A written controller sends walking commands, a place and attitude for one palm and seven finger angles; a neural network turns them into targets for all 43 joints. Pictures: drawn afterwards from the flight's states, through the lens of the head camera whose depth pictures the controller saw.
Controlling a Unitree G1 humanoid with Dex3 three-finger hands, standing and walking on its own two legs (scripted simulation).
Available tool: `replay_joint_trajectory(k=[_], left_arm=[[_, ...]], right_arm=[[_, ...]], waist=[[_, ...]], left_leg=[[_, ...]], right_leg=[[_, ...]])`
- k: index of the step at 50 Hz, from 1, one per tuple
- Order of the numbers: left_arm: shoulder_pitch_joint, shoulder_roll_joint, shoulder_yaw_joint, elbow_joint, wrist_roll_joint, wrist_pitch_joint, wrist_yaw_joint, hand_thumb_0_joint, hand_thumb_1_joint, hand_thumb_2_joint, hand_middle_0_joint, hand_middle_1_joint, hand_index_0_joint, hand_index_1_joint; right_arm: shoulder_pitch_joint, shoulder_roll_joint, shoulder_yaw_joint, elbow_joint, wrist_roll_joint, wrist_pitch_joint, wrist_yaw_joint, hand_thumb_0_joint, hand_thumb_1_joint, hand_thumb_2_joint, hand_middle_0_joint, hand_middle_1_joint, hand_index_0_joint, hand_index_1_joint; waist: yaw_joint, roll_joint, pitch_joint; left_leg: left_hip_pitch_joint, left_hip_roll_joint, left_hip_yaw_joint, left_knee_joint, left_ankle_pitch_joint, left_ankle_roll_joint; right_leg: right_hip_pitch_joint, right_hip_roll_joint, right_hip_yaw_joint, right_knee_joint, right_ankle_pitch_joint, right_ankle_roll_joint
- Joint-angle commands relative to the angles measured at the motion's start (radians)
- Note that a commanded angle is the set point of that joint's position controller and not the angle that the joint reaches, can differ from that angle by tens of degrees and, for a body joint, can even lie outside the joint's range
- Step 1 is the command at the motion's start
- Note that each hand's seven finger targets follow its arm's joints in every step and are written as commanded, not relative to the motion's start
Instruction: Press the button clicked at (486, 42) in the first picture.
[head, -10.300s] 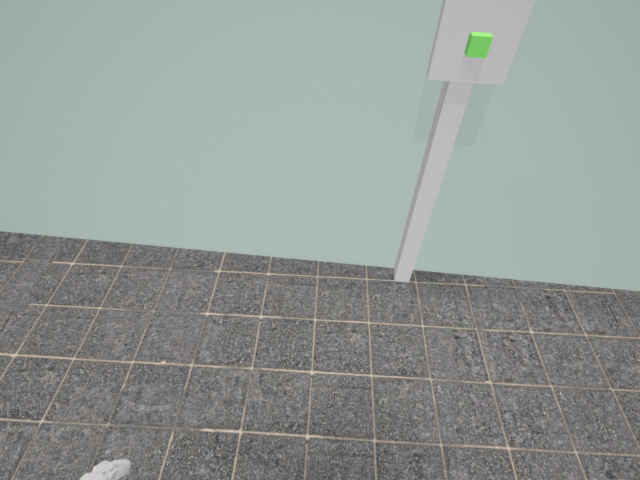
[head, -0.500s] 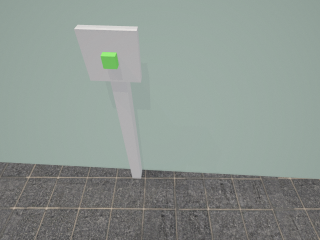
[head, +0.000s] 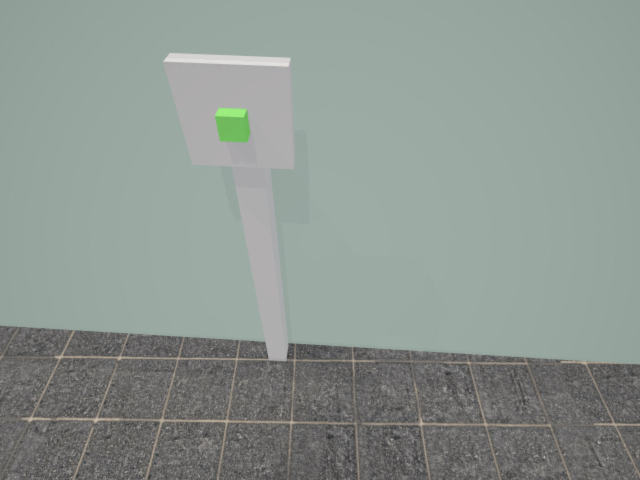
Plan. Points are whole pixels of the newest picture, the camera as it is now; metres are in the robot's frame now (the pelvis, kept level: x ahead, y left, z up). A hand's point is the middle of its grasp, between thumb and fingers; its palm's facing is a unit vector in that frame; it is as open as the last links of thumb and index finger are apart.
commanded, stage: look again from close up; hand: left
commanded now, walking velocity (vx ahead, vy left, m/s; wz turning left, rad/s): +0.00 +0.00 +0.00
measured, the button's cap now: (233, 124) +0.58 +0.18 +0.15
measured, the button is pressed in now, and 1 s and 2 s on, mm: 0 0 0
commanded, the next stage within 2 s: shuffle to correct the standing spot in 0.54 s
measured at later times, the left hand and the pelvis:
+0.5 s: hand out of the picture +0.02 +0.19 -0.18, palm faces +0.02 -0.98 -0.21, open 7.3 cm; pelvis +0.00 +0.01 -0.01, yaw +0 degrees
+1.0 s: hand out of the picture +0.00 +0.16 -0.19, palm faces +0.07 -0.99 -0.15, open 7.4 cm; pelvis +0.05 +0.00 -0.02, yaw +1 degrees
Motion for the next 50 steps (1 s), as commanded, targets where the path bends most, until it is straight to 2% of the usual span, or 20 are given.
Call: replay_joint_trajectory(k=[1, 2, 3, 4, 5, 6, 7, 9, 13, 15, 20, 32, 34, 37, 41, 43, 45, 48, 49, 50], left_arm=[[0.055, 0.109, 0.021, -0.022, 0.005, -0.009, 0.010, 0.000, 0.900, 0.900, -0.200, -0.300, -0.200, -0.300], [0.055, 0.112, 0.021, -0.022, 0.004, -0.010, 0.009, 0.000, 0.900, 0.900, -0.200, -0.300, -0.200, -0.300], [0.107, 0.110, 0.008, -0.003, 0.017, -0.029, 0.048, 0.000, 0.900, 0.900, -0.200, -0.300, -0.200, -0.300], [0.081, 0.150, 0.015, -0.046, 0.008, -0.036, 0.039, 0.000, 0.900, 0.900, -0.200, -0.300, -0.200, -0.300], [0.042, 0.155, 0.017, -0.060, 0.009, -0.038, 0.027, 0.000, 0.900, 0.900, -0.200, -0.300, -0.200, -0.300], [0.032, 0.143, 0.014, -0.068, 0.007, -0.036, 0.020, 0.000, 0.900, 0.900, -0.200, -0.300, -0.200, -0.300], [0.033, 0.128, 0.011, -0.077, 0.007, -0.031, 0.016, 0.000, 0.900, 0.900, -0.200, -0.300, -0.200, -0.300], [0.043, 0.110, 0.005, -0.076, 0.007, -0.028, 0.012, 0.000, 0.900, 0.900, -0.200, -0.300, -0.200, -0.300], [0.038, 0.109, 0.002, -0.077, 0.004, -0.021, 0.009, 0.000, 0.900, 0.900, -0.200, -0.300, -0.200, -0.300], [0.033, 0.113, 0.003, -0.077, 0.006, -0.016, 0.009, 0.000, 0.900, 0.900, -0.200, -0.300, -0.200, -0.300], [0.038, 0.121, 0.005, -0.082, 0.005, -0.010, 0.008, 0.000, 0.900, 0.900, -0.200, -0.300, -0.200, -0.300], [0.041, 0.127, 0.009, -0.073, 0.003, -0.012, 0.005, 0.000, 0.900, 0.900, -0.200, -0.300, -0.200, -0.300], [0.051, 0.122, 0.012, -0.066, 0.006, -0.009, 0.002, 0.000, 0.900, 0.900, -0.200, -0.300, -0.200, -0.300], [0.059, 0.122, 0.019, -0.069, 0.013, -0.003, -0.005, 0.000, 0.900, 0.900, -0.200, -0.300, -0.200, -0.300], [0.081, 0.117, 0.028, -0.072, 0.016, -0.007, -0.013, 0.000, 0.900, 0.900, -0.200, -0.300, -0.200, -0.300], [0.102, 0.117, 0.033, -0.066, 0.016, -0.014, -0.014, 0.000, 0.900, 0.900, -0.200, -0.300, -0.200, -0.300], [0.135, 0.127, 0.040, -0.055, 0.014, -0.020, -0.013, 0.000, 0.900, 0.900, -0.200, -0.300, -0.200, -0.300], [0.191, 0.151, 0.057, -0.038, 0.013, -0.029, -0.008, 0.000, 0.900, 0.900, -0.200, -0.300, -0.200, -0.300], [0.192, 0.154, 0.062, -0.037, 0.013, -0.032, -0.006, 0.000, 0.900, 0.900, -0.200, -0.300, -0.200, -0.300], [0.177, 0.148, 0.062, -0.041, 0.015, -0.031, -0.006, 0.000, 0.900, 0.900, -0.200, -0.300, -0.200, -0.300]], right_arm=[[0.068, -0.110, -0.025, -0.016, 0.000, -0.012, -0.002, 0.000, -0.900, -0.900, 0.200, 0.300, 0.200, 0.300], [0.060, -0.115, -0.025, -0.016, 0.000, -0.012, -0.001, 0.000, -0.900, -0.900, 0.200, 0.300, 0.200, 0.300], [-0.036, -0.122, -0.011, -0.092, 0.003, -0.024, 0.016, 0.000, -0.900, -0.900, 0.200, 0.300, 0.200, 0.300], [0.022, -0.075, -0.010, -0.116, -0.004, -0.008, 0.019, 0.000, -0.900, -0.900, 0.200, 0.300, 0.200, 0.300], [0.021, -0.074, -0.010, -0.107, -0.014, -0.006, 0.024, 0.000, -0.900, -0.900, 0.200, 0.300, 0.200, 0.300], [0.051, -0.090, -0.007, -0.111, -0.015, -0.009, 0.024, 0.000, -0.900, -0.900, 0.200, 0.300, 0.200, 0.300], [0.054, -0.098, -0.006, -0.115, -0.015, -0.012, 0.024, 0.000, -0.900, -0.900, 0.200, 0.300, 0.200, 0.300], [0.047, -0.105, -0.005, -0.123, -0.011, -0.019, 0.020, 0.000, -0.900, -0.900, 0.200, 0.300, 0.200, 0.300], [0.048, -0.127, -0.002, -0.126, -0.009, -0.021, 0.014, 0.000, -0.900, -0.900, 0.200, 0.300, 0.200, 0.300], [0.043, -0.130, -0.002, -0.121, -0.009, -0.020, 0.014, 0.000, -0.900, -0.900, 0.200, 0.300, 0.200, 0.300], [0.037, -0.131, 0.002, -0.109, -0.009, -0.016, 0.014, 0.000, -0.900, -0.900, 0.200, 0.300, 0.200, 0.300], [0.031, -0.121, 0.003, -0.072, -0.008, -0.017, 0.011, 0.000, -0.900, -0.900, 0.200, 0.300, 0.200, 0.300], [0.044, -0.118, 0.002, -0.061, -0.011, -0.012, 0.012, 0.000, -0.900, -0.900, 0.200, 0.300, 0.200, 0.300], [0.048, -0.116, -0.006, -0.063, -0.017, -0.004, 0.018, 0.000, -0.900, -0.900, 0.200, 0.300, 0.200, 0.300], [0.058, -0.111, -0.014, -0.071, -0.019, -0.005, 0.021, 0.000, -0.900, -0.900, 0.200, 0.300, 0.200, 0.300], [0.058, -0.100, -0.013, -0.077, -0.018, -0.012, 0.021, 0.000, -0.900, -0.900, 0.200, 0.300, 0.200, 0.300], [0.060, -0.082, -0.011, -0.080, -0.016, -0.019, 0.020, 0.000, -0.900, -0.900, 0.200, 0.300, 0.200, 0.300], [0.049, -0.060, -0.009, -0.092, -0.015, -0.032, 0.020, 0.000, -0.900, -0.900, 0.200, 0.300, 0.200, 0.300], [0.054, -0.053, -0.009, -0.091, -0.014, -0.036, 0.019, 0.000, -0.900, -0.900, 0.200, 0.300, 0.200, 0.300], [0.073, -0.052, -0.010, -0.082, -0.012, -0.038, 0.019, 0.000, -0.900, -0.900, 0.200, 0.300, 0.200, 0.300]], waist=[[0.000, 0.005, 0.068], [0.001, 0.007, 0.072], [0.030, -0.012, 0.080], [-0.019, -0.009, 0.007], [-0.015, 0.048, 0.025], [-0.023, 0.055, 0.009], [-0.021, 0.068, 0.012], [-0.010, 0.063, -0.010], [-0.005, -0.026, 0.021], [-0.002, 0.000, 0.056], [0.005, -0.013, 0.094], [0.007, 0.009, 0.036], [0.006, -0.004, 0.029], [0.005, 0.000, 0.098], [0.005, 0.001, 0.141], [0.010, -0.022, 0.140], [0.016, -0.088, 0.121], [0.021, -0.123, 0.073], [0.015, -0.117, 0.056], [0.002, -0.096, 0.057]], left_leg=[[-0.039, 0.113, -0.106, -0.083, 0.104, 0.014], [-0.037, 0.112, -0.107, -0.084, 0.100, 0.015], [-0.136, 0.120, -0.060, 0.127, 0.189, -0.011], [-0.113, 0.060, -0.077, 0.093, -0.045, -0.008], [-0.098, 0.056, -0.079, 0.072, -0.025, -0.004], [-0.108, 0.070, -0.093, 0.056, -0.014, 0.002], [-0.123, 0.081, -0.107, 0.043, 0.002, 0.011], [-0.115, 0.097, -0.126, 0.026, 0.087, 0.026], [-0.123, 0.101, -0.129, 0.009, 0.119, 0.033], [-0.132, 0.101, -0.130, -0.007, 0.114, 0.035], [-0.143, 0.094, -0.123, -0.034, 0.064, 0.034], [-0.091, 0.093, -0.099, -0.025, 0.110, 0.026], [-0.095, 0.088, -0.094, -0.014, -0.009, 0.030], [-0.159, 0.084, -0.104, -0.024, -0.220, 0.040], [-0.206, 0.087, -0.114, -0.003, -0.273, 0.053], [-0.213, 0.073, -0.093, 0.047, -0.206, 0.052], [-0.243, 0.046, -0.045, 0.137, -0.128, 0.045], [-0.261, 0.018, 0.017, 0.259, -0.081, 0.033], [-0.238, 0.021, 0.024, 0.246, -0.081, 0.032], [-0.202, 0.025, 0.020, 0.221, -0.053, 0.036]], right_leg=[[-0.026, -0.085, 0.087, -0.079, 0.091, -0.018], [-0.028, -0.087, 0.087, -0.083, 0.087, -0.017], [-0.035, -0.132, 0.118, -0.037, 0.386, -0.018], [-0.024, -0.162, 0.157, -0.048, 0.190, -0.042], [-0.065, -0.146, 0.140, -0.038, 0.066, -0.052], [-0.083, -0.114, 0.116, -0.028, -0.079, -0.052], [-0.088, -0.092, 0.103, -0.012, -0.094, -0.048], [-0.049, -0.075, 0.085, 0.023, 0.008, -0.043], [-0.036, -0.072, 0.071, 0.033, 0.051, -0.032], [-0.045, -0.070, 0.070, 0.032, 0.040, -0.030], [-0.051, -0.073, 0.073, 0.008, 0.018, -0.026], [-0.012, -0.086, 0.081, -0.008, 0.095, -0.028], [-0.015, -0.078, 0.082, 0.000, -0.032, -0.036], [-0.075, -0.067, 0.091, -0.003, -0.240, -0.050], [-0.101, -0.061, 0.099, 0.012, -0.293, -0.066], [-0.089, -0.073, 0.124, 0.008, -0.264, -0.078], [-0.031, -0.102, 0.156, -0.008, -0.202, -0.097], [0.034, -0.177, 0.219, -0.021, -0.021, -0.142], [0.039, -0.184, 0.213, -0.007, 0.039, -0.151], [0.022, -0.166, 0.177, 0.023, 0.070, -0.145]])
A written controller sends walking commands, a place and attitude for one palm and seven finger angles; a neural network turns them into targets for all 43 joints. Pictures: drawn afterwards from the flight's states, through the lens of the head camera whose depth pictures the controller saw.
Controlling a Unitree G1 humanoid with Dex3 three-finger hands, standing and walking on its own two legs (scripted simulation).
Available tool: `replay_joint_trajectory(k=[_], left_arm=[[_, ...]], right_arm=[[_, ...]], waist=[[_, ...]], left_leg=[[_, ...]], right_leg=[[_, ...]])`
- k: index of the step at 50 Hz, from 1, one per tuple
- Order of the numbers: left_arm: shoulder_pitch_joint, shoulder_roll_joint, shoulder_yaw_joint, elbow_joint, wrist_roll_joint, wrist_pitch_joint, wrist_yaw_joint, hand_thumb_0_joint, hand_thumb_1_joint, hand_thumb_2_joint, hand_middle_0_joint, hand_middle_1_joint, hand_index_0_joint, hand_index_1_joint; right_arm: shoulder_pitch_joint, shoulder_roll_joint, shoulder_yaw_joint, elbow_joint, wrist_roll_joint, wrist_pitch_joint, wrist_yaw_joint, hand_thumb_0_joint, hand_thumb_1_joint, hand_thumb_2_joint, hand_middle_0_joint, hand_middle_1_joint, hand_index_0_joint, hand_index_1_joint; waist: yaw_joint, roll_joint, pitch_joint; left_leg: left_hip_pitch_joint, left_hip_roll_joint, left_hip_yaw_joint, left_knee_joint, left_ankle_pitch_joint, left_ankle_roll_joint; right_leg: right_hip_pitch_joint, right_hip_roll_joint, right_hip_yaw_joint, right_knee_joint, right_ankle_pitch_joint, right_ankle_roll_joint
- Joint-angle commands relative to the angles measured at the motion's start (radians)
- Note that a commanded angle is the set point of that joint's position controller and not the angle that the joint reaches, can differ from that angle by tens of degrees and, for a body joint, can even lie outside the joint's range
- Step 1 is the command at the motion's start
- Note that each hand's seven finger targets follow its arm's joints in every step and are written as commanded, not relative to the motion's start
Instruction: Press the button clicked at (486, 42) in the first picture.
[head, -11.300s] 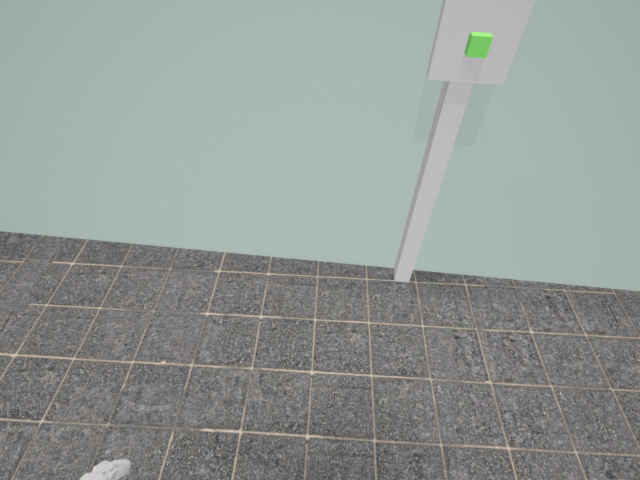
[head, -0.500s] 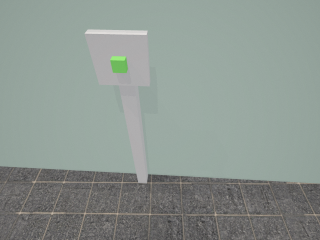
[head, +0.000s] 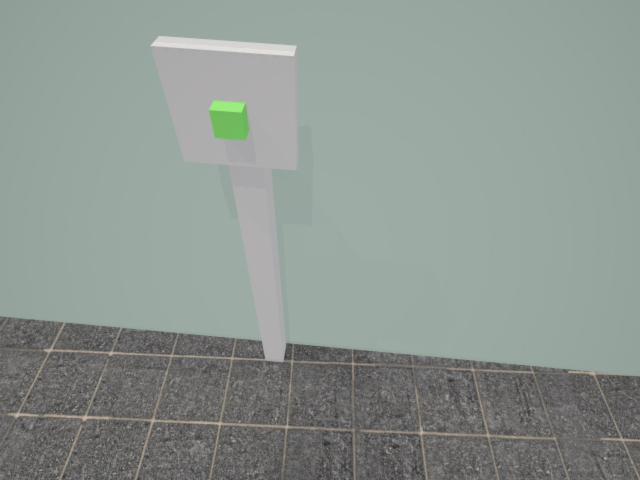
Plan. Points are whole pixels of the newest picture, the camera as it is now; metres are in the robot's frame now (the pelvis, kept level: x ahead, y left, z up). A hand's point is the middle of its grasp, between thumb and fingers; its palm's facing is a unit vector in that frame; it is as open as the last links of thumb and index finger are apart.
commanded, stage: come to a stop and stand still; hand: left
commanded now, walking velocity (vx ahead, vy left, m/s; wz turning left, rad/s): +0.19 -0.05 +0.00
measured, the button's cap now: (230, 119) +0.54 +0.17 +0.17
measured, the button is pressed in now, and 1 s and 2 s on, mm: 0 0 0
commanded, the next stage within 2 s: look again from close up in 1.24 s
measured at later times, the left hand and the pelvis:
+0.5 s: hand (214, 475) +0.16 +0.16 -0.15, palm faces +0.04 -0.96 -0.29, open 7.3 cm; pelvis +0.08 -0.04 +0.00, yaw +2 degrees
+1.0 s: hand out of the picture +0.04 +0.21 -0.15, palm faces +0.05 -0.95 -0.30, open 7.4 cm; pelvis +0.03 +0.01 +0.00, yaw +0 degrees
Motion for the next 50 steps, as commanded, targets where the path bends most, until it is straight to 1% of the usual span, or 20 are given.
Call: replay_joint_trajectory(k=[1, 3, 4, 5, 8, 13, 15, 17, 18, 21, 25, 32, 33, 35, 36, 38, 40, 43, 46, 50], left_arm=[[0.076, 0.126, 0.037, -0.014, 0.003, -0.010, 0.014, 0.000, 0.900, 0.900, -0.200, -0.300, -0.200, -0.300], [-0.006, 0.064, 0.022, -0.050, 0.001, -0.015, 0.010, 0.000, 0.900, 0.900, -0.200, -0.300, -0.200, -0.300], [-0.091, 0.056, 0.015, -0.087, -0.001, -0.020, 0.012, 0.000, 0.900, 0.900, -0.200, -0.300, -0.200, -0.300], [-0.160, 0.086, 0.024, -0.112, 0.002, -0.023, 0.014, 0.000, 0.900, 0.900, -0.200, -0.300, -0.200, -0.300], [-0.188, 0.040, 0.029, -0.125, -0.001, -0.011, 0.003, 0.000, 0.900, 0.900, -0.200, -0.300, -0.200, -0.300], [-0.042, 0.064, 0.036, -0.098, -0.009, 0.011, 0.005, 0.000, 0.900, 0.900, -0.200, -0.300, -0.200, -0.300], [0.069, 0.170, 0.059, -0.077, -0.002, -0.005, 0.011, 0.000, 0.900, 0.900, -0.200, -0.300, -0.200, -0.300], [0.143, 0.253, 0.077, -0.071, 0.002, -0.013, 0.031, 0.000, 0.900, 0.900, -0.200, -0.300, -0.200, -0.300], [0.140, 0.258, 0.066, -0.075, -0.002, -0.013, 0.033, 0.000, 0.900, 0.900, -0.200, -0.300, -0.200, -0.300], [-0.063, 0.189, 0.052, -0.139, 0.005, 0.015, 0.045, 0.000, 0.900, 0.900, -0.200, -0.300, -0.200, -0.300], [-0.135, 0.211, 0.063, -0.182, 0.012, 0.025, 0.045, 0.000, 0.900, 0.900, -0.200, -0.300, -0.200, -0.300], [-0.134, 0.237, 0.075, -0.205, 0.019, 0.041, 0.032, 0.000, 0.900, 0.900, -0.200, -0.300, -0.200, -0.300], [-0.131, 0.265, 0.064, -0.221, 0.015, 0.033, 0.074, 0.000, 0.900, 0.900, -0.200, -0.300, -0.200, -0.300], [-0.139, 0.199, 0.041, -0.255, -0.001, 0.050, 0.065, 0.000, 0.900, 0.900, -0.200, -0.300, -0.200, -0.300], [-0.145, 0.158, 0.032, -0.251, -0.007, 0.061, 0.053, 0.000, 0.900, 0.900, -0.200, -0.300, -0.200, -0.300], [-0.112, 0.134, 0.031, -0.252, -0.005, 0.079, 0.038, 0.000, 0.900, 0.900, -0.200, -0.300, -0.200, -0.300], [-0.082, 0.134, 0.020, -0.226, 0.015, 0.085, 0.027, 0.000, 0.900, 0.900, -0.200, -0.300, -0.200, -0.300], [0.003, 0.121, 0.016, -0.209, 0.011, 0.067, 0.019, 0.000, 0.900, 0.900, -0.200, -0.300, -0.200, -0.300], [-0.034, 0.164, 0.009, -0.225, 0.010, 0.030, 0.018, 0.000, 0.900, 0.900, -0.200, -0.300, -0.200, -0.300], [-0.139, 0.172, 0.011, -0.244, -0.002, 0.015, 0.022, 0.000, 0.900, 0.900, -0.200, -0.300, -0.200, -0.300]], right_arm=[[0.064, -0.050, -0.016, -0.029, 0.003, -0.041, -0.001, 0.000, -0.900, -0.900, 0.200, 0.300, 0.200, 0.300], [0.240, -0.141, -0.040, 0.041, -0.006, -0.049, -0.018, 0.000, -0.900, -0.900, 0.200, 0.300, 0.200, 0.300], [0.317, -0.162, -0.046, 0.069, -0.014, -0.046, -0.029, 0.000, -0.900, -0.900, 0.200, 0.300, 0.200, 0.300], [0.344, -0.156, -0.043, 0.077, -0.016, -0.041, -0.033, 0.000, -0.900, -0.900, 0.200, 0.300, 0.200, 0.300], [0.190, -0.130, -0.035, 0.015, -0.020, -0.041, -0.036, 0.000, -0.900, -0.900, 0.200, 0.300, 0.200, 0.300], [0.016, -0.187, -0.047, -0.040, 0.001, -0.031, -0.037, 0.000, -0.900, -0.900, 0.200, 0.300, 0.200, 0.300], [0.008, -0.221, -0.068, -0.053, 0.014, -0.028, -0.029, 0.000, -0.900, -0.900, 0.200, 0.300, 0.200, 0.300], [0.120, -0.089, -0.065, -0.058, 0.027, -0.018, -0.022, 0.000, -0.900, -0.900, 0.200, 0.300, 0.200, 0.300], [0.104, -0.081, -0.063, -0.065, 0.033, -0.004, -0.031, 0.000, -0.900, -0.900, 0.200, 0.300, 0.200, 0.300], [-0.016, -0.067, -0.064, -0.080, 0.020, 0.034, -0.018, 0.000, -0.900, -0.900, 0.200, 0.300, 0.200, 0.300], [-0.019, -0.066, -0.067, -0.093, 0.008, 0.067, 0.003, 0.000, -0.900, -0.900, 0.200, 0.300, 0.200, 0.300], [-0.065, -0.077, -0.062, -0.153, 0.008, 0.046, 0.010, 0.000, -0.900, -0.900, 0.200, 0.300, 0.200, 0.300], [-0.035, -0.167, -0.087, -0.219, 0.019, 0.034, 0.009, 0.000, -0.900, -0.900, 0.200, 0.300, 0.200, 0.300], [-0.059, -0.148, -0.076, -0.265, 0.006, 0.021, 0.008, 0.000, -0.900, -0.900, 0.200, 0.300, 0.200, 0.300], [-0.080, -0.212, -0.085, -0.287, -0.005, 0.025, 0.006, 0.000, -0.900, -0.900, 0.200, 0.300, 0.200, 0.300], [-0.193, -0.219, -0.079, -0.351, -0.015, 0.046, 0.007, 0.000, -0.900, -0.900, 0.200, 0.300, 0.200, 0.300], [-0.241, -0.202, -0.070, -0.349, -0.015, 0.049, 0.011, 0.000, -0.900, -0.900, 0.200, 0.300, 0.200, 0.300], [-0.217, -0.197, -0.061, -0.348, -0.010, 0.045, 0.013, 0.000, -0.900, -0.900, 0.200, 0.300, 0.200, 0.300], [-0.108, -0.152, -0.048, -0.325, 0.006, 0.040, 0.007, 0.000, -0.900, -0.900, 0.200, 0.300, 0.200, 0.300], [0.000, -0.144, -0.045, -0.256, 0.005, 0.028, 0.009, 0.000, -0.900, -0.900, 0.200, 0.300, 0.200, 0.300]], waist=[[-0.019, -0.037, 0.054], [-0.089, 0.249, 0.005], [-0.121, 0.328, 0.048], [-0.134, 0.268, 0.072], [-0.067, 0.139, 0.142], [0.053, 0.180, 0.074], [0.099, 0.069, -0.008], [0.082, -0.268, -0.195], [0.084, -0.257, -0.230], [0.039, -0.195, -0.045], [0.001, -0.149, -0.067], [0.004, -0.151, -0.080], [-0.048, 0.025, -0.310], [-0.044, 0.201, -0.235], [-0.035, 0.359, -0.127], [0.009, 0.194, 0.062], [0.040, 0.239, 0.157], [0.059, 0.067, 0.183], [-0.008, -0.148, 0.124], [-0.068, -0.218, -0.003]], left_leg=[[-0.038, 0.019, 0.023, -0.081, 0.234, 0.039], [0.253, 0.221, -0.233, -0.170, 0.729, 0.141], [0.383, 0.332, -0.375, -0.216, 1.070, 0.228], [0.434, 0.371, -0.389, -0.185, 1.187, 0.267], [0.231, 0.310, -0.235, -0.228, 1.012, 0.204], [0.054, 0.175, -0.041, -0.177, 0.977, 0.087], [0.043, 0.127, -0.036, -0.036, 0.759, 0.045], [-0.142, -0.070, 0.011, 0.400, -0.143, -0.012], [-0.133, -0.057, -0.097, 0.504, -0.264, -0.003], [-0.224, -0.013, -0.099, 0.613, -0.162, -0.019], [-0.183, -0.021, -0.046, 0.488, -0.066, -0.048], [-0.080, -0.028, 0.003, 0.140, 0.010, -0.039], [-0.032, -0.045, 0.040, 0.038, -0.026, -0.062], [0.066, 0.022, -0.005, -0.230, 0.168, -0.028], [-0.001, 0.173, -0.222, -0.297, 0.203, 0.031], [-0.263, 0.242, -0.237, -0.367, 0.035, 0.147], [-0.403, 0.166, -0.203, -0.389, -0.151, 0.112], [-0.417, 0.148, -0.181, -0.348, -0.206, 0.095], [-0.189, 0.011, -0.096, -0.166, -0.041, 0.037], [0.083, 0.006, -0.061, -0.120, 0.109, 0.026]], right_leg=[[0.023, -0.135, 0.141, -0.100, 0.294, -0.112], [-0.238, 0.010, -0.051, 0.262, 0.213, -0.033], [-0.464, 0.036, -0.030, 0.433, -0.189, -0.025], [-0.558, -0.002, 0.029, 0.519, -0.247, -0.039], [-0.490, -0.059, 0.043, 0.477, -0.150, -0.028], [-0.076, -0.005, -0.027, 0.075, 0.204, -0.015], [0.103, -0.032, -0.003, -0.103, 0.493, -0.017], [0.323, -0.390, 0.371, -0.056, 1.374, -0.206], [0.283, -0.443, 0.386, -0.085, 1.408, -0.272], [0.051, -0.356, 0.288, -0.151, 1.025, -0.235], [-0.041, -0.298, 0.180, -0.201, 0.783, -0.182], [-0.094, -0.276, 0.235, -0.236, 0.365, -0.175], [0.130, -0.314, 0.333, -0.156, 0.688, -0.145], [-0.039, -0.165, 0.131, 0.016, 0.242, -0.067], [-0.186, -0.057, 0.023, 0.092, -0.005, -0.007], [-0.162, -0.018, 0.058, 0.212, -0.034, -0.011], [-0.129, 0.000, 0.067, 0.255, 0.042, -0.005], [-0.056, 0.002, 0.075, 0.097, 0.097, -0.003], [-0.193, -0.114, 0.332, -0.232, -0.092, -0.071], [-0.296, -0.129, 0.299, -0.291, -0.136, -0.082]])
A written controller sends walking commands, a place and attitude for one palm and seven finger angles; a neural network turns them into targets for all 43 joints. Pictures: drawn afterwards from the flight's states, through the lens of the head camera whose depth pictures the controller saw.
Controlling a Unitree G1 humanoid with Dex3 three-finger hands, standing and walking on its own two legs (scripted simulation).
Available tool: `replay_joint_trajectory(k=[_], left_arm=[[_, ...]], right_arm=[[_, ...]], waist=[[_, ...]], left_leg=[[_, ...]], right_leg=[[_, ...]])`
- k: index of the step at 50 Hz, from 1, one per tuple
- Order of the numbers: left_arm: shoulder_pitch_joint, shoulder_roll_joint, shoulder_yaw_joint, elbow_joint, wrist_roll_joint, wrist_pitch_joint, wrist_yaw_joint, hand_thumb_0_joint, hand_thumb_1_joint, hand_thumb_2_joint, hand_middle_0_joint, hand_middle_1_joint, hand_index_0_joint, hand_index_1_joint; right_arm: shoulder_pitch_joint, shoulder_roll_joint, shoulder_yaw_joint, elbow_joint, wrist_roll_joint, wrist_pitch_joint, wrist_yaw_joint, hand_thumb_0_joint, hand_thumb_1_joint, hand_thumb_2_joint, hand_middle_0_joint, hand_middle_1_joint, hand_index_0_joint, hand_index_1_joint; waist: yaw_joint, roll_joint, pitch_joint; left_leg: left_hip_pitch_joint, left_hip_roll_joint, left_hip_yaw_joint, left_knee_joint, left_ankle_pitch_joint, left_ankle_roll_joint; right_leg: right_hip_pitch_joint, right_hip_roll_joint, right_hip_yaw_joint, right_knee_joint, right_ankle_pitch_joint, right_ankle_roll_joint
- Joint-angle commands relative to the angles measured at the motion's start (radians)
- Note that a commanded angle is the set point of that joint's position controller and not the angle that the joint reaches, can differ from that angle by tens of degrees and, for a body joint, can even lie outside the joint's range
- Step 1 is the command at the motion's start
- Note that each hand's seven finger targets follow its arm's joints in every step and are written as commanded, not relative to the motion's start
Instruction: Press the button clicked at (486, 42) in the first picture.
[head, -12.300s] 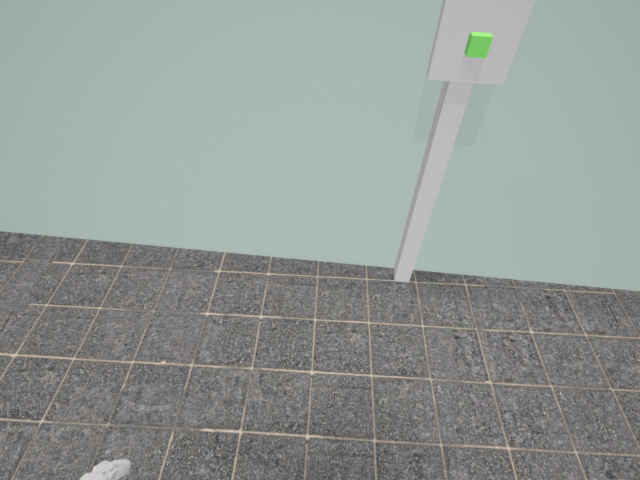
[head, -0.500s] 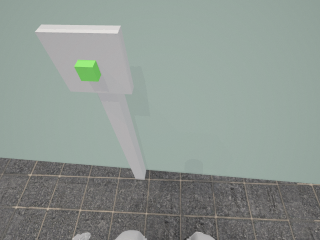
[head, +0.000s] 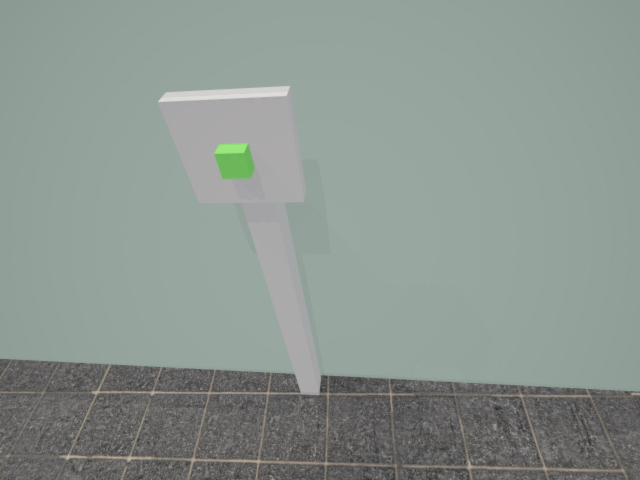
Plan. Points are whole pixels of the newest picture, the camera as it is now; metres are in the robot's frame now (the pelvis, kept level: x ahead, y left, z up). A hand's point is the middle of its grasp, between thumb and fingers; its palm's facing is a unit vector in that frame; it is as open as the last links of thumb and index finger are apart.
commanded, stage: come to a stop and stand still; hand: left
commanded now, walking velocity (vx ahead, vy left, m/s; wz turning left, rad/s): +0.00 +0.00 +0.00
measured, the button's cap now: (235, 160) +0.51 +0.16 +0.17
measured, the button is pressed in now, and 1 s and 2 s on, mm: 0 0 0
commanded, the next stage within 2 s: look again from close up in 0.24 s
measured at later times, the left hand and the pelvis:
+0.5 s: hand out of the picture +0.03 +0.18 -0.15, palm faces +0.02 -0.97 -0.23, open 7.3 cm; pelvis +0.01 +0.00 +0.01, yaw +1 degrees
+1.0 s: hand out of the picture +0.07 +0.16 -0.14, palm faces +0.14 -0.97 -0.21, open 7.2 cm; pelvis +0.05 -0.02 +0.02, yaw +1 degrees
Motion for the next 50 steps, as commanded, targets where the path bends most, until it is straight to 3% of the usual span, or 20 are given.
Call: replay_joint_trajectory(k=[1, 4, 5, 6, 8, 12, 15, 23, 26, 33, 46, 47, 48, 49, 50], left_arm=[[-0.118, 0.137, 0.029, -0.094, -0.003, -0.032, 0.013, 0.000, 0.900, 0.900, -0.200, -0.300, -0.200, -0.300], [-0.070, 0.120, 0.026, -0.070, -0.007, -0.024, 0.009, 0.000, 0.900, 0.900, -0.200, -0.300, -0.200, -0.300], [-0.047, 0.121, 0.027, -0.058, -0.004, -0.022, 0.009, 0.000, 0.900, 0.900, -0.200, -0.300, -0.200, -0.300], [-0.026, 0.116, 0.028, -0.042, -0.002, -0.021, 0.008, 0.000, 0.900, 0.900, -0.200, -0.300, -0.200, -0.300], [-0.003, 0.103, 0.023, -0.015, -0.002, -0.023, 0.006, 0.000, 0.900, 0.900, -0.200, -0.300, -0.200, -0.300], [-0.019, 0.099, 0.019, 0.006, -0.005, -0.027, 0.007, 0.000, 0.900, 0.900, -0.200, -0.300, -0.200, -0.300], [-0.027, 0.097, 0.018, 0.020, -0.004, -0.026, 0.008, 0.000, 0.900, 0.900, -0.200, -0.300, -0.200, -0.300], [-0.031, 0.085, 0.009, 0.046, -0.009, -0.036, 0.010, 0.000, 0.900, 0.900, -0.200, -0.300, -0.200, -0.300], [-0.028, 0.080, 0.004, 0.055, -0.010, -0.043, 0.013, 0.000, 0.900, 0.900, -0.200, -0.300, -0.200, -0.300], [-0.015, 0.072, -0.003, 0.081, -0.013, -0.053, 0.015, 0.000, 0.900, 0.900, -0.200, -0.300, -0.200, -0.300], [0.004, 0.073, -0.005, 0.111, -0.013, -0.055, 0.018, 0.000, 0.900, 0.900, -0.200, -0.300, -0.200, -0.300], [0.081, 0.098, 0.000, 0.156, -0.002, -0.062, 0.058, 0.000, 0.900, 0.900, -0.200, -0.300, -0.200, -0.300], [-0.650, 0.283, 0.069, -1.389, -0.239, -0.273, 0.030, 0.000, 0.900, 0.900, -0.228, -0.330, -0.228, -0.330], [-0.293, 0.247, 0.102, -1.170, -0.160, -0.219, 0.074, 0.000, 0.900, 0.900, -0.255, -0.360, -0.255, -0.360], [-0.243, 0.163, 0.052, -1.070, -0.176, -0.174, 0.124, 0.000, 0.900, 0.900, -0.282, -0.390, -0.282, -0.390]], right_arm=[[0.129, -0.072, -0.019, -0.004, -0.005, -0.031, 0.004, 0.000, -0.900, -0.900, 0.200, 0.300, 0.200, 0.300], [0.094, -0.092, -0.009, 0.015, -0.011, -0.047, 0.002, 0.000, -0.900, -0.900, 0.200, 0.300, 0.200, 0.300], [0.076, -0.099, -0.009, 0.019, -0.011, -0.049, 0.003, 0.000, -0.900, -0.900, 0.200, 0.300, 0.200, 0.300], [0.060, -0.102, -0.007, 0.023, -0.012, -0.050, 0.002, 0.000, -0.900, -0.900, 0.200, 0.300, 0.200, 0.300], [0.056, -0.100, -0.003, 0.038, -0.010, -0.052, -0.002, 0.000, -0.900, -0.900, 0.200, 0.300, 0.200, 0.300], [0.097, -0.092, 0.006, 0.083, -0.008, -0.055, -0.004, 0.000, -0.900, -0.900, 0.200, 0.300, 0.200, 0.300], [0.116, -0.085, 0.007, 0.110, -0.010, -0.049, -0.003, 0.000, -0.900, -0.900, 0.200, 0.300, 0.200, 0.300], [0.155, -0.062, 0.018, 0.157, -0.007, -0.054, -0.006, 0.000, -0.900, -0.900, 0.200, 0.300, 0.200, 0.300], [0.157, -0.055, 0.021, 0.166, -0.004, -0.058, -0.006, 0.000, -0.900, -0.900, 0.200, 0.300, 0.200, 0.300], [0.147, -0.045, 0.028, 0.190, 0.000, -0.068, -0.011, 0.000, -0.900, -0.900, 0.200, 0.300, 0.200, 0.300], [0.118, -0.043, 0.030, 0.221, 0.003, -0.073, -0.019, 0.000, -0.900, -0.900, 0.200, 0.300, 0.200, 0.300], [0.009, -0.078, 0.020, 0.159, 0.014, -0.070, -0.007, 0.000, -0.900, -0.900, 0.200, 0.300, 0.200, 0.300], [0.029, -0.248, -0.003, -0.229, 0.061, -0.208, -0.060, 0.000, -0.900, -0.900, 0.200, 0.300, 0.200, 0.300], [-0.078, -0.152, 0.035, -0.168, 0.054, -0.299, -0.097, 0.000, -0.900, -0.900, 0.200, 0.300, 0.200, 0.300], [-0.062, -0.166, 0.012, -0.113, 0.054, -0.325, -0.099, 0.000, -0.900, -0.900, 0.200, 0.300, 0.200, 0.300]], waist=[[-0.079, -0.259, 0.022], [-0.038, -0.042, 0.057], [-0.017, 0.010, 0.062], [-0.003, 0.017, 0.066], [0.008, -0.011, 0.062], [-0.002, -0.056, 0.054], [-0.007, -0.087, 0.095], [-0.023, -0.098, 0.084], [-0.028, -0.120, 0.075], [-0.030, -0.100, 0.051], [-0.019, -0.093, 0.050], [0.027, -0.147, 0.108], [-0.123, 0.031, -0.384], [-0.018, 0.145, -0.333], [-0.052, 0.137, -0.240]], left_leg=[[0.150, 0.089, -0.148, -0.111, -0.064, -0.011], [0.003, 0.158, -0.251, -0.306, -0.205, 0.006], [-0.063, 0.175, -0.274, -0.350, -0.261, 0.012], [-0.103, 0.181, -0.279, -0.371, -0.287, 0.015], [-0.109, 0.174, -0.263, -0.370, -0.253, 0.015], [-0.087, 0.163, -0.250, -0.368, -0.228, 0.005], [-0.106, 0.156, -0.246, -0.359, -0.244, 0.001], [-0.041, 0.140, -0.209, -0.313, -0.140, -0.009], [-0.013, 0.137, -0.194, -0.290, -0.073, -0.012], [0.049, 0.142, -0.172, -0.266, 0.059, -0.017], [0.089, 0.149, -0.156, -0.254, 0.157, -0.023], [0.009, 0.167, -0.115, -0.079, 0.074, -0.051], [0.286, 0.032, -0.129, -0.187, 0.159, -0.015], [0.255, 0.048, -0.089, -0.197, 0.206, -0.006], [0.164, 0.062, -0.103, -0.186, 0.125, -0.034]], right_leg=[[-0.169, -0.103, 0.194, -0.326, -0.291, -0.064], [-0.041, -0.034, 0.115, -0.230, -0.162, -0.035], [0.028, -0.023, 0.086, -0.194, -0.107, -0.031], [0.070, -0.017, 0.071, -0.174, -0.073, -0.030], [0.106, -0.022, 0.073, -0.184, -0.036, -0.032], [0.117, -0.044, 0.094, -0.228, -0.071, -0.035], [0.101, -0.048, 0.103, -0.253, -0.115, -0.036], [0.070, -0.067, 0.132, -0.298, -0.109, -0.041], [0.077, -0.072, 0.138, -0.310, -0.067, -0.041], [0.101, -0.073, 0.135, -0.309, 0.058, -0.038], [0.161, -0.076, 0.113, -0.302, 0.195, -0.036], [0.129, -0.125, 0.125, -0.304, 0.352, 0.009], [0.226, -0.026, 0.083, -0.227, 0.248, -0.001], [0.233, 0.018, 0.033, -0.197, 0.142, -0.033], [0.166, 0.014, -0.005, -0.197, 0.068, -0.025]])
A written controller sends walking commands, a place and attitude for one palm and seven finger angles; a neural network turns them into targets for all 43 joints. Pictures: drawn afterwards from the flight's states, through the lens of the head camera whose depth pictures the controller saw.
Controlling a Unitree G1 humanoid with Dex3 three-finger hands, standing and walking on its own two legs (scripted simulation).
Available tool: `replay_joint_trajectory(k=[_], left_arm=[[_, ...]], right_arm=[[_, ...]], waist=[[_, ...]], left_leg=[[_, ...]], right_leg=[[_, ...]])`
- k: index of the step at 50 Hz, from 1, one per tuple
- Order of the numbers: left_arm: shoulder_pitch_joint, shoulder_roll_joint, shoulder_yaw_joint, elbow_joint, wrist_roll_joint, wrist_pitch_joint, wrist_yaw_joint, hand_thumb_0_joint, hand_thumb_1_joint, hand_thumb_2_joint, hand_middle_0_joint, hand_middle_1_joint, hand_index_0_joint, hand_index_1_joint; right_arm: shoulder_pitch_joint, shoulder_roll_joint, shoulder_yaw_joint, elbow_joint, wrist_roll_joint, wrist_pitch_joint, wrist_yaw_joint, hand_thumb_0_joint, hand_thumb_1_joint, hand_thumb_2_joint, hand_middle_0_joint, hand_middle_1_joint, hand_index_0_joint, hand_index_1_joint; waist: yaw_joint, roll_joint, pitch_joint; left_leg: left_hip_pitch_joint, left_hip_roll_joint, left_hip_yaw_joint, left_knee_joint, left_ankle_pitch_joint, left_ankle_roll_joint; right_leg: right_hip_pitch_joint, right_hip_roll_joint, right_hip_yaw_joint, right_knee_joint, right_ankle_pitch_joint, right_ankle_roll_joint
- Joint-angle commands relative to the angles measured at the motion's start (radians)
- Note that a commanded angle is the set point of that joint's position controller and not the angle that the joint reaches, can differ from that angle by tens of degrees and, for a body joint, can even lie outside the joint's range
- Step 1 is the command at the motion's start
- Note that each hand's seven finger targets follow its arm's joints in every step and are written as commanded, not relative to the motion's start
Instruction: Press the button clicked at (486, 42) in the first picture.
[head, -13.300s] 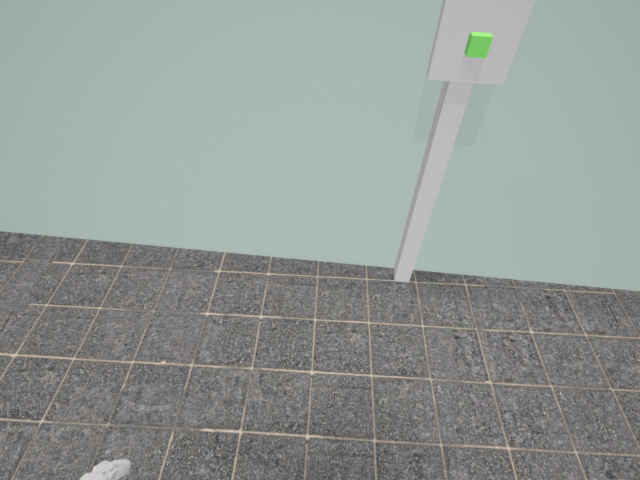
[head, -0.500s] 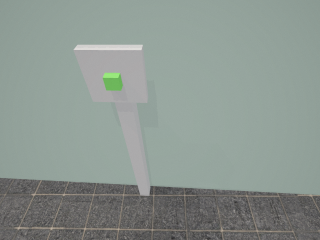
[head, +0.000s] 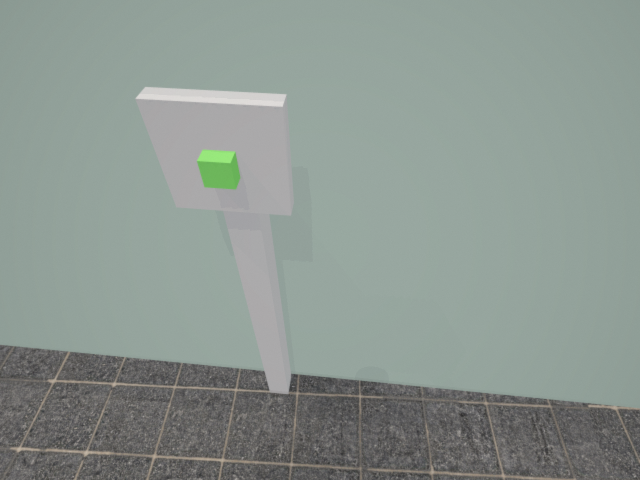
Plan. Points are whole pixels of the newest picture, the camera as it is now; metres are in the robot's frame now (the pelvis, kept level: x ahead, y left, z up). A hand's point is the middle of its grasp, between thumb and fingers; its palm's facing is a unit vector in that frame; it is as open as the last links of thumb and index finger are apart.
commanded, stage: raise the hand and make a fist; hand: left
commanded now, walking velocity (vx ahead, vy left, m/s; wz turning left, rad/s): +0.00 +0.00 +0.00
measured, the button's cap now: (220, 168) +0.46 +0.17 +0.15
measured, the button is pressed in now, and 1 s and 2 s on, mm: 0 0 0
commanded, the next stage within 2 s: aim a knuckle at the button in 1.94 s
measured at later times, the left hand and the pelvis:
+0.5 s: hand out of the picture +0.13 +0.19 +0.00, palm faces +0.16 -0.98 -0.06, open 4.4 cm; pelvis -0.01 -0.01 -0.06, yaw +5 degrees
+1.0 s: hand (145, 419) +0.17 +0.19 +0.06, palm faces -0.06 -1.00 -0.07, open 3.1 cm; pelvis -0.02 +0.02 -0.04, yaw +3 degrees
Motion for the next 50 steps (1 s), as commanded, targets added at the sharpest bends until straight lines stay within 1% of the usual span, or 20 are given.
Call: replay_joint_trajectory(k=[1, 2, 4, 7, 8, 10, 12, 15, 17, 19, 23, 25, 26, 30, 33, 35, 38, 43, 45, 50], left_arm=[[-0.008, -0.047, -0.058, -0.671, -0.080, -0.136, 0.086, 0.000, 0.900, 0.900, -0.310, -0.420, -0.310, -0.420], [-0.109, -0.033, -0.060, -0.869, -0.133, -0.152, 0.066, 0.000, 0.900, 0.900, -0.337, -0.450, -0.337, -0.450], [-0.095, 0.016, -0.022, -0.864, -0.122, -0.243, 0.032, 0.000, 0.900, 0.900, -0.393, -0.510, -0.393, -0.510], [0.248, -0.052, 0.019, -0.633, -0.150, -0.376, -0.102, 0.000, 0.900, 0.900, -0.475, -0.600, -0.475, -0.600], [0.340, -0.048, 0.046, -0.624, -0.167, -0.439, -0.165, 0.000, 0.900, 0.900, -0.502, -0.630, -0.502, -0.630], [0.439, 0.013, 0.118, -0.623, -0.179, -0.546, -0.293, 0.000, 0.900, 0.900, -0.558, -0.690, -0.558, -0.690], [0.402, 0.130, 0.200, -0.696, -0.160, -0.617, -0.386, 0.000, 0.900, 0.900, -0.613, -0.750, -0.613, -0.750], [0.308, 0.202, 0.262, -0.944, -0.164, -0.600, -0.382, 0.000, 0.900, 0.900, -0.695, -0.840, -0.695, -0.840], [0.223, 0.158, 0.251, -1.094, -0.201, -0.607, -0.344, 0.000, 0.900, 0.900, -0.750, -0.900, -0.750, -0.900], [0.102, 0.140, 0.224, -1.237, -0.217, -0.651, -0.301, 0.000, 0.900, 0.900, -0.805, -0.960, -0.805, -0.960], [-0.041, 0.090, 0.083, -1.261, -0.210, -0.728, -0.338, 0.000, 0.900, 0.900, -0.915, -1.080, -0.915, -1.080], [-0.098, 0.083, 0.026, -1.188, -0.210, -0.704, -0.400, 0.000, 0.900, 0.900, -0.970, -1.140, -0.970, -1.140], [-0.079, 0.117, 0.048, -1.147, -0.204, -0.670, -0.423, 0.000, 0.900, 0.900, -0.997, -1.170, -0.997, -1.170], [0.142, 0.227, 0.187, -1.000, -0.189, -0.404, -0.455, 0.000, 0.900, 0.900, -1.107, -1.290, -1.107, -1.290], [0.162, 0.237, 0.297, -1.153, -0.248, -0.288, -0.385, 0.000, 0.900, 0.900, -1.190, -1.380, -1.190, -1.380], [0.171, 0.224, 0.340, -1.195, -0.284, -0.285, -0.313, 0.000, 0.900, 0.900, -1.245, -1.440, -1.245, -1.440], [0.131, 0.196, 0.326, -1.247, -0.279, -0.344, -0.250, 0.000, 0.900, 0.900, -1.300, -1.500, -1.300, -1.500], [0.027, 0.155, 0.156, -1.239, -0.222, -0.414, -0.308, 0.000, 0.900, 0.900, -1.300, -1.500, -1.300, -1.500], [0.001, 0.174, 0.150, -1.197, -0.225, -0.393, -0.342, 0.000, 0.900, 0.900, -1.300, -1.500, -1.300, -1.500], [-0.061, 0.314, 0.321, -1.227, -0.227, -0.327, -0.322, 0.000, 0.900, 0.900, -1.300, -1.500, -1.300, -1.500]], right_arm=[[-0.109, -0.134, -0.044, -0.250, 0.037, -0.233, -0.046, 0.000, -0.900, -0.900, 0.200, 0.300, 0.200, 0.300], [-0.132, -0.174, -0.043, -0.330, 0.050, -0.248, -0.044, 0.000, -0.900, -0.900, 0.200, 0.300, 0.200, 0.300], [-0.144, -0.199, -0.065, -0.375, 0.023, -0.283, -0.043, 0.000, -0.900, -0.900, 0.200, 0.300, 0.200, 0.300], [-0.167, -0.193, -0.097, -0.459, 0.003, -0.280, -0.004, 0.000, -0.900, -0.900, 0.200, 0.300, 0.200, 0.300], [-0.181, -0.194, -0.107, -0.486, -0.001, -0.273, 0.014, 0.000, -0.900, -0.900, 0.200, 0.300, 0.200, 0.300], [-0.201, -0.201, -0.130, -0.544, -0.002, -0.252, 0.057, 0.000, -0.900, -0.900, 0.200, 0.300, 0.200, 0.300], [-0.241, -0.210, -0.139, -0.599, -0.001, -0.226, 0.075, 0.000, -0.900, -0.900, 0.200, 0.300, 0.200, 0.300], [-0.249, -0.185, -0.128, -0.666, -0.004, -0.178, 0.067, 0.000, -0.900, -0.900, 0.200, 0.300, 0.200, 0.300], [-0.218, -0.156, -0.121, -0.691, 0.002, -0.162, 0.054, 0.000, -0.900, -0.900, 0.200, 0.300, 0.200, 0.300], [-0.165, -0.147, -0.113, -0.682, -0.001, -0.163, 0.045, 0.000, -0.900, -0.900, 0.200, 0.300, 0.200, 0.300], [-0.128, -0.173, -0.090, -0.636, 0.000, -0.191, 0.027, 0.000, -0.900, -0.900, 0.200, 0.300, 0.200, 0.300], [-0.133, -0.191, -0.074, -0.630, 0.010, -0.209, 0.019, 0.000, -0.900, -0.900, 0.200, 0.300, 0.200, 0.300], [-0.125, -0.195, -0.083, -0.628, 0.018, -0.213, 0.012, 0.000, -0.900, -0.900, 0.200, 0.300, 0.200, 0.300], [-0.173, -0.195, -0.088, -0.670, 0.045, -0.191, 0.000, 0.000, -0.900, -0.900, 0.200, 0.300, 0.200, 0.300], [-0.227, -0.151, -0.071, -0.709, 0.046, -0.162, -0.010, 0.000, -0.900, -0.900, 0.200, 0.300, 0.200, 0.300], [-0.246, -0.129, -0.056, -0.702, 0.041, -0.154, -0.015, 0.000, -0.900, -0.900, 0.200, 0.300, 0.200, 0.300], [-0.187, -0.134, -0.058, -0.676, 0.036, -0.175, -0.010, 0.000, -0.900, -0.900, 0.200, 0.300, 0.200, 0.300], [-0.130, -0.178, -0.056, -0.648, 0.038, -0.246, 0.002, 0.000, -0.900, -0.900, 0.200, 0.300, 0.200, 0.300], [-0.130, -0.193, -0.057, -0.640, 0.045, -0.265, -0.004, 0.000, -0.900, -0.900, 0.200, 0.300, 0.200, 0.300], [-0.150, -0.197, -0.056, -0.630, 0.048, -0.284, -0.023, 0.000, -0.900, -0.900, 0.200, 0.300, 0.200, 0.300]], waist=[[-0.032, 0.141, -0.157], [-0.034, 0.100, -0.045], [-0.066, -0.064, 0.014], [0.020, -0.345, 0.026], [0.042, -0.374, -0.008], [0.075, -0.295, -0.087], [0.071, -0.160, -0.159], [0.094, 0.035, -0.253], [0.065, 0.153, -0.310], [0.017, 0.178, -0.325], [-0.090, 0.070, -0.252], [-0.124, 0.023, -0.200], [-0.113, -0.010, -0.206], [-0.004, -0.066, -0.289], [0.063, -0.024, -0.351], [0.082, -0.068, -0.306], [0.056, 0.004, -0.228], [-0.025, 0.061, -0.167], [-0.037, -0.010, -0.141], [0.021, 0.028, -0.196]], left_leg=[[-0.012, 0.031, -0.081, -0.050, 0.042, -0.004], [-0.049, 0.028, -0.110, -0.040, 0.013, 0.000], [-0.117, 0.009, -0.108, 0.046, -0.030, 0.008], [-0.308, -0.005, -0.098, 0.182, -0.011, -0.009], [-0.360, -0.013, -0.090, 0.222, 0.009, -0.018], [-0.390, -0.033, -0.070, 0.291, 0.072, -0.038], [-0.423, -0.043, -0.049, 0.358, 0.117, -0.037], [-0.427, -0.044, -0.030, 0.379, 0.142, -0.018], [-0.373, -0.029, -0.039, 0.392, 0.161, -0.009], [-0.330, -0.013, -0.068, 0.427, 0.179, -0.002], [-0.371, 0.012, -0.117, 0.490, 0.075, 0.015], [-0.414, 0.016, -0.131, 0.502, 0.005, 0.024], [-0.425, 0.015, -0.130, 0.491, -0.023, 0.024], [-0.425, 0.001, -0.112, 0.403, -0.016, 0.023], [-0.373, -0.002, -0.102, 0.338, 0.054, 0.009], [-0.371, 0.007, -0.112, 0.313, 0.079, 0.003], [-0.348, 0.017, -0.107, 0.278, 0.073, -0.005], [-0.300, 0.020, -0.118, 0.269, -0.015, 0.006], [-0.306, 0.021, -0.131, 0.257, -0.060, 0.010], [-0.243, 0.018, -0.138, 0.194, -0.059, 0.009]], right_leg=[[-0.037, -0.038, -0.003, -0.009, 0.009, 0.009], [-0.072, -0.042, -0.008, -0.014, -0.007, 0.015], [-0.189, -0.040, -0.011, -0.021, -0.110, 0.027], [-0.284, -0.031, -0.021, 0.092, -0.145, 0.033], [-0.265, -0.032, -0.016, 0.144, -0.074, 0.034], [-0.193, -0.052, 0.015, 0.233, 0.143, 0.030], [-0.167, -0.072, 0.050, 0.305, 0.291, 0.027], [-0.160, -0.069, 0.077, 0.353, 0.290, 0.020], [-0.205, -0.044, 0.059, 0.364, 0.245, 0.012], [-0.278, -0.027, 0.050, 0.364, 0.226, 0.015], [-0.432, -0.012, 0.048, 0.356, 0.082, 0.022], [-0.461, -0.009, 0.055, 0.335, -0.013, 0.026], [-0.438, -0.013, 0.068, 0.306, -0.049, 0.029], [-0.275, -0.038, 0.085, 0.239, -0.096, 0.037], [-0.145, -0.051, 0.053, 0.247, 0.000, 0.039], [-0.118, -0.036, 0.024, 0.254, 0.050, 0.035], [-0.182, -0.017, -0.009, 0.248, 0.033, 0.024], [-0.277, -0.017, 0.001, 0.204, -0.092, 0.027], [-0.275, -0.019, 0.009, 0.172, -0.149, 0.030], [-0.186, -0.024, 0.000, 0.141, -0.151, 0.023]])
